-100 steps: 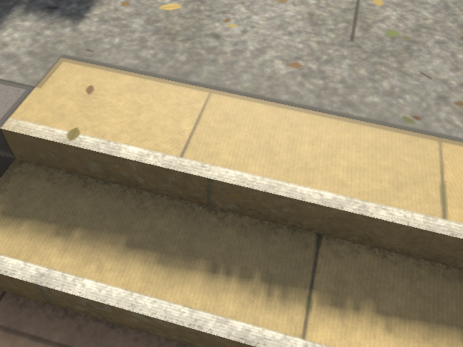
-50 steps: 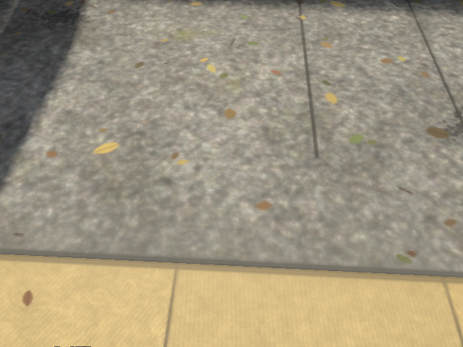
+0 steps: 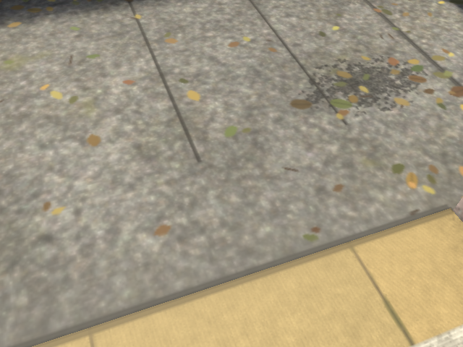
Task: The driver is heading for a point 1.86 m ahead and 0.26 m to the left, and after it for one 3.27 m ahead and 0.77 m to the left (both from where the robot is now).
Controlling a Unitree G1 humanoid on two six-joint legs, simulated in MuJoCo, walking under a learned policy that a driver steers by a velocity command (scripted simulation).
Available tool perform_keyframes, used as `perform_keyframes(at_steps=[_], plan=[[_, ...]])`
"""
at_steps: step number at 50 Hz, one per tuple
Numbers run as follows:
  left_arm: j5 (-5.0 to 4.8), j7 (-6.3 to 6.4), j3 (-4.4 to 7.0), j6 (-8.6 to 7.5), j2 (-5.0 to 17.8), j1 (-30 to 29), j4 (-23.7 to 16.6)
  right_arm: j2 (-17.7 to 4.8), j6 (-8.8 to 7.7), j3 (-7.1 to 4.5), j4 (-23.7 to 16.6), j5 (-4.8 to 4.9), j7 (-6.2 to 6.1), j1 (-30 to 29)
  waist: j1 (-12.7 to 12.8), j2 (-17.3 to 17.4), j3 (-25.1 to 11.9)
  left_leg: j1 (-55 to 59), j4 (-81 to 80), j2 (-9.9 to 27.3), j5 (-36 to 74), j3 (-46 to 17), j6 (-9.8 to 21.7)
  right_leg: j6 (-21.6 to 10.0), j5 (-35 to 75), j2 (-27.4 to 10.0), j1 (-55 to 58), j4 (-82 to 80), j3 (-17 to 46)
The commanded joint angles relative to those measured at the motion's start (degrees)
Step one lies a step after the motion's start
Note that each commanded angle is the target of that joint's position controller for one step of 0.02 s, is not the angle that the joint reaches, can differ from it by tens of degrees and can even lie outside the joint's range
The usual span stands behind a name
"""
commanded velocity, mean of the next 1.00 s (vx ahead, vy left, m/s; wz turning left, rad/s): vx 0.00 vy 0.00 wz -0.02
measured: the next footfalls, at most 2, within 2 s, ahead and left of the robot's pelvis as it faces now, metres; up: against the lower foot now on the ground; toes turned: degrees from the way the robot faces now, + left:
right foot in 0.02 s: +0.02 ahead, -0.15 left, +0.00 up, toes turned +1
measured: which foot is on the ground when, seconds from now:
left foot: down 0.00-1.00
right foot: up 0.00-0.00, down 0.02-1.00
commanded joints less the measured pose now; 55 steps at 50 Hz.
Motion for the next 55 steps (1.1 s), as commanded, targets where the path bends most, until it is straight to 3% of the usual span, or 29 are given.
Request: perform_keyframes(at_steps=[1,2,3,5,7,15,25,38,55], plan=[[1.49,0.27,1.13,-1.16,5.6,0.6,-2.8,-7.1,-1.63,-1.9,-2.1,-0.29,0.74,1.9,0.8,7.4,-7.2,5.3,-8.5,10.2,15.8,-12.2,5.7,-2.8,17.2,-1.9,6.5,-10.1,1.3],[2.02,0.19,1.57,-1.34,7.6,1.8,-2.2,-6.3,-2.51,-1.75,-2.1,-0.8,1.53,1.8,0.1,2.5,-7.5,2.8,-8.4,7.6,8.3,-9.4,4.1,-4.3,19.4,-3.4,8.2,-7.5,1.9],[1.68,-0.27,1.83,-1.61,7.0,2.9,-0.5,-5.7,-2.67,-1.7,-1.1,-0.69,1.76,2.7,0.0,-2.6,-6.6,3.5,-9.6,5.0,0.1,-6.2,2.4,-6.8,9.8,-2.7,4.8,-7.1,1.8],[1.57,-0.44,0.89,-2.28,2.8,2.6,0.8,-5.8,-2.18,-1.82,-0.2,-0.55,1.4,-0.7,1.1,-1.5,-1.5,2.5,-9.5,4.3,-5.0,-5.4,1.2,-7.8,4.2,-2.4,0.2,-10.1,2.4],[1.39,-0.24,0.7,-3.28,2.4,2.9,2.2,-5.2,-1.45,-1.8,1.3,-0.46,0.95,0.6,0.5,-2.1,0.4,2.8,-9.2,3.5,-3.4,-4.4,0.6,-7.6,5.0,-2.3,-1.4,-11.2,2.6],[1.02,0.05,0.52,-4.77,2.9,8.1,9.3,-5.3,-0.72,-2.24,8.1,-0.15,0.42,4.3,0.2,-0.2,1.2,5.8,-9.4,3.5,1.0,-3.9,0.0,-8.1,5.7,-1.7,-2.7,-13.1,2.2],[0.89,0.02,0.14,-4.77,2.6,12.5,16.3,-6.0,0.0,-2.17,16.1,0.03,-0.37,7.7,0.2,1.3,0.2,7.3,-10.2,3.8,7.0,-3.5,-0.4,-8.8,13.1,-0.9,0.3,-14.5,1.1],[0.86,0.31,-0.66,-3.73,2.7,14.7,19.8,-6.0,0.26,-0.98,22.2,0.25,-0.68,10.0,0.2,1.3,1.0,6.5,-10.9,3.7,9.0,-2.8,-0.6,-8.6,15.6,-0.3,1.5,-15.0,0.0],[0.74,0.42,-1.65,-3.53,2.4,16.8,21.7,-5.7,0.29,0.11,25.1,0.34,-0.59,11.1,0.0,1.7,1.9,5.8,-11.3,3.4,7.1,-2.9,-0.5,-8.3,13.0,0.1,0.3,-15.1,-0.6]])
Keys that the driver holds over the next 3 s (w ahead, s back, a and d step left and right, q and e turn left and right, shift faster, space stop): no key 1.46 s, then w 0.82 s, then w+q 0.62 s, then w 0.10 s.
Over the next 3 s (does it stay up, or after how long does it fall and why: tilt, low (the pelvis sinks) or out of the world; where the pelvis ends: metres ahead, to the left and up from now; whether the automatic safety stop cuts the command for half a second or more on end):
stays up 0.67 -0.04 0.15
